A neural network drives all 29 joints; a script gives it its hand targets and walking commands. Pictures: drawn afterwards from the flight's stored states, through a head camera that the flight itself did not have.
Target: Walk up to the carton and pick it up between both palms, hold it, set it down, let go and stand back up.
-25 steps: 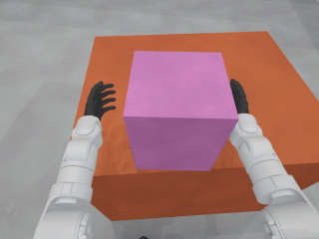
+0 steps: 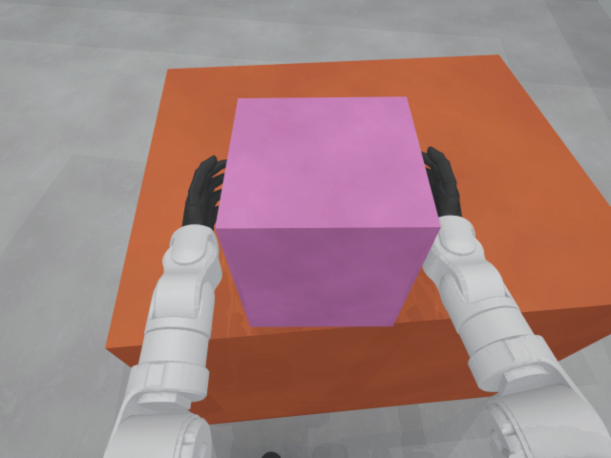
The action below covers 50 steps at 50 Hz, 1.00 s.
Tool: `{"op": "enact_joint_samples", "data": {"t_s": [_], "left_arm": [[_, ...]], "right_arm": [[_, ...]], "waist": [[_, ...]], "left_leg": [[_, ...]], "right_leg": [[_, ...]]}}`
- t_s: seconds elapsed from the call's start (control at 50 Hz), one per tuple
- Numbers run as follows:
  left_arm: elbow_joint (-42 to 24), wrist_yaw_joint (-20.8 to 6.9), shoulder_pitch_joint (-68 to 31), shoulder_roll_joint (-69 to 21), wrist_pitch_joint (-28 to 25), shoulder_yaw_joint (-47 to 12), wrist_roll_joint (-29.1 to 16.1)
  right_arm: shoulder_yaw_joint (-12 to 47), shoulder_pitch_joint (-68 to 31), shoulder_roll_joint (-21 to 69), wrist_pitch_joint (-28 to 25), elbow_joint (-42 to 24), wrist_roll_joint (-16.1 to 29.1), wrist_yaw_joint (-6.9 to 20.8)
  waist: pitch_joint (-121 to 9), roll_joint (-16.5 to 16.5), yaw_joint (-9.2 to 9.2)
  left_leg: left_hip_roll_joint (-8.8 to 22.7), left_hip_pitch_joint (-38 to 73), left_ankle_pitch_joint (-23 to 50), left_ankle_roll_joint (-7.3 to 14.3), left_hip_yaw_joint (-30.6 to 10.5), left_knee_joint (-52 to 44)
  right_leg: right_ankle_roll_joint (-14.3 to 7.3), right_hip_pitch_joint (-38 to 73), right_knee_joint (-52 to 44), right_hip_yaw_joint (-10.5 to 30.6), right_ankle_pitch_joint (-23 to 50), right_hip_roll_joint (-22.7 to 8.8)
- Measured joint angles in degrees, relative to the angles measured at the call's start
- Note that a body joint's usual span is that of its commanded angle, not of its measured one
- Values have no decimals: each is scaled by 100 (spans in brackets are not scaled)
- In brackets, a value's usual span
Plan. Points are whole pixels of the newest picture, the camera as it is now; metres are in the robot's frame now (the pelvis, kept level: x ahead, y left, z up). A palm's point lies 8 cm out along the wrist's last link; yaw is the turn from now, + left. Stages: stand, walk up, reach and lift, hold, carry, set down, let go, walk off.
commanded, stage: reach and lift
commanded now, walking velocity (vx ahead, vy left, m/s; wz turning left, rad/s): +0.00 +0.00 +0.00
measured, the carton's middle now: (321, 221) +0.41 +0.04 +0.06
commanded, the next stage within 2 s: none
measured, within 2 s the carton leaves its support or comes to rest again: leaves its support in 1.48 s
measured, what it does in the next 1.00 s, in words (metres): stands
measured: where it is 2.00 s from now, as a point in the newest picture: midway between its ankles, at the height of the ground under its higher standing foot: outside the picture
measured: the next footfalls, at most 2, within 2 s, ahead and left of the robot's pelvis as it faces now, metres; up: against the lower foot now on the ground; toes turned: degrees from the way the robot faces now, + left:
none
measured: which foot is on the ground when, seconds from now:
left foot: down 0.00-1.00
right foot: down 0.00-1.00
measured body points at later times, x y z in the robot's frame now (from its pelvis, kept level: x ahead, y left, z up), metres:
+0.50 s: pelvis +0.02 -0.01 +0.00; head +0.05 +0.02 +0.45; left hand +0.39 +0.19 +0.08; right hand +0.42 -0.11 +0.09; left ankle +0.06 +0.13 -0.74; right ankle -0.04 -0.13 -0.74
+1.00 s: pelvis +0.02 -0.01 +0.01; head +0.03 +0.02 +0.45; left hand +0.39 +0.19 +0.09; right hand +0.41 -0.11 +0.09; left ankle +0.06 +0.13 -0.74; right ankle -0.04 -0.13 -0.74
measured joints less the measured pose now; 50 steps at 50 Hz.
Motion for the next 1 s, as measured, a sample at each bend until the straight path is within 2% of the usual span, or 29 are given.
{"op": "enact_joint_samples", "data": {"t_s": [0.22, 0.34, 0.4, 0.48, 0.56, 0.74, 1.0], "left_arm": [[-78, -48, 96, -52, -105, 114, 224], [-13, -123, 142, -154, -241, 215, 427], [51, -260, 140, -337, -365, 488, 724], [178, -613, 181, -699, -594, 1058, 1287], [384, -734, 305, -808, -880, 1207, 1582], [499, -759, 387, -668, -777, 994, 1608], [648, -755, 190, -690, -760, 1078, 1692]], "right_arm": [[38, 92, 109, -105, -86, -105, -76], [-98, 192, 222, -210, -28, -359, -23], [-367, 264, 425, -294, 24, -714, 73], [-1166, 432, 918, -518, 162, -1535, 416], [-1549, 628, 1152, -789, 303, -2014, 571], [-1598, 822, 1232, -912, 388, -2000, 524], [-1814, 666, 1244, -1007, 525, -2210, 578]], "waist": [[65, -21, -30], [49, -36, -57], [79, -80, -103], [-9, -147, -180], [-68, -215, -189], [85, -263, -158], [72, -230, -105]], "left_leg": [[13, 112, -6, -34, -20, -48], [-2, 206, 2, -50, -54, -110], [-25, 342, 18, -51, -74, -191], [-88, 540, 24, -56, -117, -302], [-157, 843, -18, -55, -115, -378], [-208, 1262, -54, -38, -93, -454], [-186, 1147, 67, -30, -71, -565]], "right_leg": [[-38, 107, -27, -20, -22, 17], [-57, 217, -91, -58, -27, 7], [-64, 359, -163, -83, -25, -11], [-70, 579, -266, -139, -44, -65], [-58, 876, -310, -152, -112, -134], [-40, 1307, -416, -146, -134, -191], [-33, 1144, -452, -125, -42, -174]]}}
